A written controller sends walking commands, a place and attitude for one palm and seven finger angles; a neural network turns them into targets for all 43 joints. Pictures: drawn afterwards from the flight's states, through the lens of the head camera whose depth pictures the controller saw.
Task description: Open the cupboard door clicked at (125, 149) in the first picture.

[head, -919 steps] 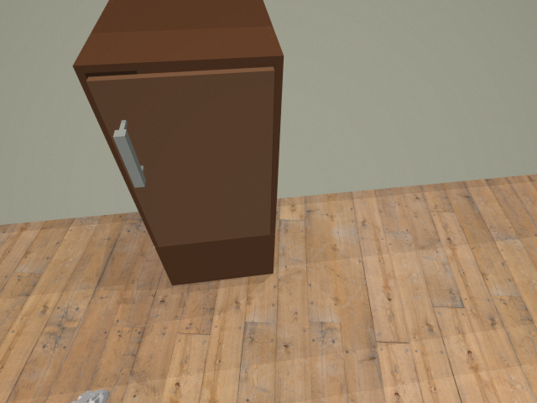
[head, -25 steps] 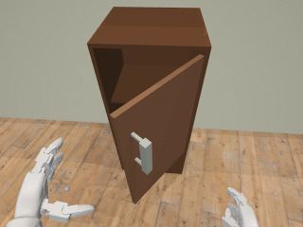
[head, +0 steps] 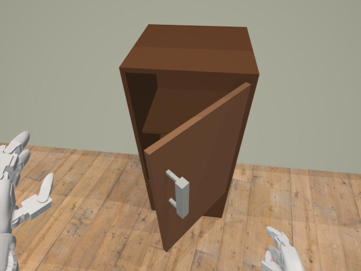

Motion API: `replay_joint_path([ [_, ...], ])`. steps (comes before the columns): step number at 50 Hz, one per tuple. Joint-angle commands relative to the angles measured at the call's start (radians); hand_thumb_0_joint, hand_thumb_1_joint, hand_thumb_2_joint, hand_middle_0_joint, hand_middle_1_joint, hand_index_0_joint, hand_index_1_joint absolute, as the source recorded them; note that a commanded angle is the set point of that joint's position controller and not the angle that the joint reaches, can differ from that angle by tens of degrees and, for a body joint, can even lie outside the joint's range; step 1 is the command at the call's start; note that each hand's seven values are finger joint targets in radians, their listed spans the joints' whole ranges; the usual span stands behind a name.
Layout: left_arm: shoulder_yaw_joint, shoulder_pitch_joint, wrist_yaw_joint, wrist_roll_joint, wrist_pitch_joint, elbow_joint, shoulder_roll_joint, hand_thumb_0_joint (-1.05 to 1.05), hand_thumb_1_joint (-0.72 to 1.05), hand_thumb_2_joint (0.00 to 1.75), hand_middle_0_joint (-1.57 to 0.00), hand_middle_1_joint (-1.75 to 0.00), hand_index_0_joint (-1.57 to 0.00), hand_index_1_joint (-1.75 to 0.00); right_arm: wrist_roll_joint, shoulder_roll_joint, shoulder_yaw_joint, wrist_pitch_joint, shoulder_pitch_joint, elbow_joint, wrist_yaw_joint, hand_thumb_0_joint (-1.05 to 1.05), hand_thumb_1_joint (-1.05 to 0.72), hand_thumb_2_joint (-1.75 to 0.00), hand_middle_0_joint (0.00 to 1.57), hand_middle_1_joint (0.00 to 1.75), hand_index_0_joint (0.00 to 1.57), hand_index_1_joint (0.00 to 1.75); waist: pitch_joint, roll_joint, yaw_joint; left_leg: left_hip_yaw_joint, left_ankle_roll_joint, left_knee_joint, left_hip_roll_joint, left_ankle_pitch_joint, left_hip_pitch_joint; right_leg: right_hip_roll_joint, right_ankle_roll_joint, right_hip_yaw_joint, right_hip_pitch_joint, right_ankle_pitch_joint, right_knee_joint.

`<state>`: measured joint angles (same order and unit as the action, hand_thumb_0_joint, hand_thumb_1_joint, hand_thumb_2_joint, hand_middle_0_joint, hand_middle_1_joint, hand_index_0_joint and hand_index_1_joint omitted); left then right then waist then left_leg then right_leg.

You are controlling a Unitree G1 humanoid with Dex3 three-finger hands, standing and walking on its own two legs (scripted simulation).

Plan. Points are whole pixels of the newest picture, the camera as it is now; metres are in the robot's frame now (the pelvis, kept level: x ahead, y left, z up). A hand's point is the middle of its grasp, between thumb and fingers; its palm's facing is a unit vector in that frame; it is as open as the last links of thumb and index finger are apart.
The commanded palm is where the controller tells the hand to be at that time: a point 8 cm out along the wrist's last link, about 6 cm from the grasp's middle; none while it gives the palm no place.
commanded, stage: draw the hand back to the body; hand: left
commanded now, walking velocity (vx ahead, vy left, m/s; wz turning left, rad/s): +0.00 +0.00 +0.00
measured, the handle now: (176, 194) +0.32 +0.06 -0.03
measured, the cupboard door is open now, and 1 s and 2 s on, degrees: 52 52 52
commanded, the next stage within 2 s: step back with the hand held close in 0.38 s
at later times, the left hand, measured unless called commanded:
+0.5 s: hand (52, 199) +0.18 +0.24 +0.16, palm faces +0.46 -0.79 -0.41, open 7.4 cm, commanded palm +0.13 +0.27 +0.17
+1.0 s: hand (30, 217) +0.14 +0.25 +0.16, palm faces +0.37 -0.78 -0.51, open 7.4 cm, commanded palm +0.09 +0.29 +0.17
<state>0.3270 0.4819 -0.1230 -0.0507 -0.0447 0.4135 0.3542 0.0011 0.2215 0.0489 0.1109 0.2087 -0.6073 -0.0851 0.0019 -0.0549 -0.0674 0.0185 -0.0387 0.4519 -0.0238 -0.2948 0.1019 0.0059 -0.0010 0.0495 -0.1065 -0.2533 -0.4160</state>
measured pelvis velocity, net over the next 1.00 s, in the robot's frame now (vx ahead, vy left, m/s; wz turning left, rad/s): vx -0.06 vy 0.00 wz -0.02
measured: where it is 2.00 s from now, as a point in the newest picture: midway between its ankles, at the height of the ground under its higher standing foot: outside the picture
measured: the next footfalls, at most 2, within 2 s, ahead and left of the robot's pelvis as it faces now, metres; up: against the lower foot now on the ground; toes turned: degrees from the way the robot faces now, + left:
right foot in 1.94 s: -0.38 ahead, -0.11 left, +0.00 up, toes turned -4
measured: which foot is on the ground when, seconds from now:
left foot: down 0.00-1.00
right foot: down 0.00-1.00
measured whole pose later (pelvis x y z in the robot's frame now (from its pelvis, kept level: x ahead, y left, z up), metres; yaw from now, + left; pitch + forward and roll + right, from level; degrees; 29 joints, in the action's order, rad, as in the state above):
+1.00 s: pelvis -0.06 +0.00 +0.00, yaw -1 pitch +0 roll -1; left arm 0.42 0.57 -0.13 -0.05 -0.15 0.50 0.44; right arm 0.02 0.23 -0.02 0.00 0.17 -0.56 -0.09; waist -0.03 -0.01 0.00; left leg 0.04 -0.04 0.48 -0.01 -0.21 0.27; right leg 0.00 0.01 0.03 -0.27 -0.15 -0.44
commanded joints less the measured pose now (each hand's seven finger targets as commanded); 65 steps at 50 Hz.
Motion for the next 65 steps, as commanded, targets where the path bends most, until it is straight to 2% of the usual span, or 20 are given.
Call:
replay_joint_path([
  [1, 0.138, -0.105, -0.019, -0.004, -0.077, 0.177, 0.169, 0.0, 0.9, 0.9, -0.2, -0.3, -0.2, -0.3, -0.001, 0.11, -0.046, 0.047, -0.129, 0.14, -0.004, 0.0, -0.9, -0.9, 0.2, 0.3, 0.2, 0.3, 0.035, -0.052, 0.0, -0.046, 0.047, -0.099, 0.058, 0.353, 0.02, -0.005, 0.032, -0.004, 0.046, 0.206, 0.053],
  [4, 0.09, -0.096, -0.005, -0.008, -0.074, 0.156, 0.124, 0.0, 0.9, 0.9, -0.2, -0.3, -0.2, -0.3, 0.0, 0.116, -0.055, 0.038, -0.128, 0.139, 0.003, 0.0, -0.9, -0.9, 0.2, 0.3, 0.2, 0.3, 0.022, -0.023, 0.009, -0.04, 0.039, -0.109, 0.06, 0.336, 0.007, -0.005, 0.025, -0.006, 0.033, 0.2, 0.065],
  [9, 0.123, -0.094, -0.006, -0.01, -0.082, 0.162, 0.163, 0.0, 0.9, 0.9, -0.2, -0.3, -0.2, -0.3, -0.003, 0.115, -0.062, 0.032, -0.142, 0.14, 0.0, 0.0, -0.9, -0.9, 0.2, 0.3, 0.2, 0.3, 0.063, 0.027, -0.003, -0.029, 0.021, -0.111, 0.049, 0.29, -0.002, -0.005, 0.023, -0.016, 0.064, 0.208, 0.078],
  [17, 0.136, -0.127, -0.014, -0.006, -0.098, 0.214, 0.188, 0.0, 0.9, 0.9, -0.2, -0.3, -0.2, -0.3, -0.005, 0.103, -0.056, 0.053, -0.156, 0.127, -0.009, 0.0, -0.9, -0.9, 0.2, 0.3, 0.2, 0.3, 0.039, -0.06, -0.001, -0.021, 0.022, -0.108, 0.037, 0.268, -0.009, -0.002, 0.026, -0.029, 0.06, 0.206, 0.103],
  [24, 0.12, -0.089, -0.005, -0.013, -0.099, 0.133, 0.159, 0.0, 0.9, 0.9, -0.2, -0.3, -0.2, -0.3, -0.003, 0.103, -0.064, 0.053, -0.155, 0.113, -0.005, 0.0, -0.9, -0.9, 0.2, 0.3, 0.2, 0.3, -0.002, 0.026, 0.001, -0.008, 0.013, -0.11, 0.039, 0.242, -0.012, -0.004, 0.016, -0.035, 0.031, 0.18, 0.128],
  [25, 0.113, -0.182, -0.004, -0.013, -0.107, 0.193, 0.172, 0.0, 0.9, 0.9, -0.2, -0.3, -0.2, -0.3, -0.002, 0.106, -0.063, 0.055, -0.167, 0.117, -0.005, 0.0, -0.9, -0.9, 0.2, 0.3, 0.2, 0.3, 0.019, 0.017, 0.006, -0.008, 0.008, -0.108, 0.035, 0.23, -0.026, -0.002, 0.014, -0.041, 0.031, 0.17, 0.133],
  [26, 0.267, -0.333, -0.019, 0.006, -0.155, 0.207, 0.332, 0.0, 0.9, 0.9, -0.2, -0.3, -0.2, -0.3, 0.018, 0.108, -0.047, 0.037, -0.139, 0.156, -0.003, 0.0, -0.9, -0.9, 0.2, 0.3, 0.2, 0.3, -0.106, -0.018, 0.048, -0.032, 0.001, -0.089, 0.043, 0.119, 0.071, 0.041, 0.015, -0.119, -0.079, 0.143, 0.191],
  [27, 0.195, -0.161, -0.006, 0.0, -0.157, 0.12, 0.226, 0.0, 0.9, 0.9, -0.2, -0.3, -0.2, -0.3, 0.006, 0.112, -0.069, 0.025, -0.14, 0.133, -0.005, 0.0, -0.9, -0.9, 0.2, 0.3, 0.2, 0.3, -0.049, 0.076, 0.047, -0.049, -0.004, -0.042, 0.047, 0.127, 0.064, 0.066, 0.017, -0.135, -0.092, 0.142, 0.2],
  [29, 0.152, -0.044, 0.005, 0.0, -0.144, 0.098, 0.182, 0.0, 0.9, 0.9, -0.2, -0.3, -0.2, -0.3, 0.0, 0.124, -0.078, 0.0, -0.144, 0.142, 0.006, 0.0, -0.9, -0.9, 0.2, 0.3, 0.2, 0.3, -0.008, 0.104, 0.05, -0.029, -0.003, -0.01, 0.044, 0.175, 0.034, 0.085, 0.015, -0.134, -0.101, 0.22, 0.193],
  [32, 0.154, 0.021, 0.003, -0.004, -0.156, 0.15, 0.183, 0.0, 0.9, 0.9, -0.2, -0.3, -0.2, -0.3, 0.003, 0.128, -0.085, -0.021, -0.143, 0.157, 0.007, 0.0, -0.9, -0.9, 0.2, 0.3, 0.2, 0.3, 0.097, 0.043, 0.055, -0.023, 0.005, -0.009, 0.055, 0.25, 0.048, 0.097, 0.015, -0.108, -0.039, 0.336, 0.125],
  [36, 0.207, 0.064, -0.015, -0.008, -0.158, 0.24, 0.243, 0.0, 0.9, 0.9, -0.2, -0.3, -0.2, -0.3, 0.007, 0.128, -0.095, -0.048, -0.148, 0.18, -0.004, 0.0, -0.9, -0.9, 0.2, 0.3, 0.2, 0.3, 0.195, 0.015, 0.055, -0.023, 0.01, -0.008, 0.069, 0.363, 0.054, 0.09, 0.01, -0.086, 0.019, 0.475, 0.048],
  [40, 0.233, 0.074, -0.029, -0.01, -0.162, 0.287, 0.267, 0.0, 0.9, 0.9, -0.2, -0.3, -0.2, -0.3, 0.013, 0.123, -0.101, -0.061, -0.143, 0.203, -0.014, 0.0, -0.9, -0.9, 0.2, 0.3, 0.2, 0.3, 0.196, 0.039, 0.057, -0.034, 0.014, -0.002, 0.079, 0.403, 0.083, 0.077, 0.009, -0.087, 0.004, 0.496, 0.01],
  [43, 0.231, 0.085, -0.034, -0.01, -0.161, 0.283, 0.259, 0.0, 0.9, 0.9, -0.2, -0.3, -0.2, -0.3, 0.014, 0.128, -0.103, -0.067, -0.14, 0.208, -0.019, 0.0, -0.9, -0.9, 0.2, 0.3, 0.2, 0.3, 0.179, 0.013, 0.057, -0.053, 0.013, -0.022, 0.091, 0.411, 0.111, 0.059, 0.007, -0.078, -0.004, 0.451, -0.012],
  [48, 0.216, 0.095, -0.038, -0.001, -0.165, 0.254, 0.236, 0.0, 0.9, 0.9, -0.2, -0.3, -0.2, -0.3, 0.013, 0.138, -0.105, -0.065, -0.139, 0.208, -0.017, 0.0, -0.9, -0.9, 0.2, 0.3, 0.2, 0.3, 0.122, -0.02, 0.057, -0.078, -0.005, -0.079, 0.116, 0.236, 0.237, 0.036, -0.001, -0.082, -0.004, 0.284, -0.031],
  [53, 0.206, 0.066, -0.042, 0.017, -0.181, 0.25, 0.226, 0.0, 0.9, 0.9, -0.2, -0.3, -0.2, -0.3, 0.014, 0.148, -0.103, -0.053, -0.129, 0.216, -0.011, 0.0, -0.9, -0.9, 0.2, 0.3, 0.2, 0.3, 0.047, 0.009, 0.066, -0.106, -0.034, -0.119, 0.118, -0.149, 0.422, 0.039, 0.003, -0.123, 0.0, 0.053, -0.009],
  [56, 0.221, 0.023, -0.047, 0.034, -0.2, 0.298, 0.244, 0.0, 0.9, 0.9, -0.2, -0.3, -0.2, -0.3, 0.007, 0.16, -0.104, -0.038, -0.123, 0.22, -0.013, 0.0, -0.9, -0.9, 0.2, 0.3, 0.2, 0.3, 0.029, -0.017, 0.068, -0.135, -0.051, -0.132, 0.128, -0.274, 0.498, 0.028, 0.0, -0.127, 0.005, -0.059, -0.016],
  [59, 0.22, -0.004, -0.053, 0.05, -0.213, 0.317, 0.225, 0.0, 0.9, 0.9, -0.2, -0.3, -0.2, -0.3, 0.0, 0.161, -0.101, -0.02, -0.114, 0.225, -0.013, 0.0, -0.9, -0.9, 0.2, 0.3, 0.2, 0.3, 0.028, -0.091, 0.065, -0.199, -0.075, -0.215, 0.183, -0.408, 0.621, -0.019, -0.013, -0.091, 0.084, -0.062, -0.15],
  [61, 0.242, -0.016, -0.054, 0.061, -0.224, 0.333, 0.238, 0.0, 0.9, 0.9, -0.2, -0.3, -0.2, -0.3, -0.001, 0.157, -0.102, -0.007, -0.117, 0.224, -0.016, 0.0, -0.9, -0.9, 0.2, 0.3, 0.2, 0.3, 0.056, -0.159, 0.056, -0.264, -0.094, -0.291, 0.23, -0.468, 0.698, -0.065, -0.023, -0.057, 0.183, 0.042, -0.299],
  [63, 0.248, -0.005, -0.051, 0.06, -0.231, 0.34, 0.238, 0.0, 0.9, 0.9, -0.2, -0.3, -0.2, -0.3, -0.004, 0.144, -0.104, 0.007, -0.105, 0.221, -0.014, 0.0, -0.9, -0.9, 0.2, 0.3, 0.2, 0.3, 0.083, -0.138, 0.056, -0.25, -0.094, -0.253, 0.237, -0.386, 0.639, -0.066, -0.019, -0.069, 0.165, 0.108, -0.319],
  [65, 0.257, 0.008, -0.043, 0.063, -0.239, 0.333, 0.234, 0.0, 0.9, 0.9, -0.2, -0.3, -0.2, -0.3, -0.007, 0.147, -0.108, 0.018, -0.112, 0.217, -0.008, 0.0, -0.9, -0.9, 0.2, 0.3, 0.2, 0.3, 0.055, -0.123, 0.058, -0.235, -0.104, -0.214, 0.228, -0.42, 0.696, -0.073, -0.016, -0.099, 0.177, 0.074, -0.314],
])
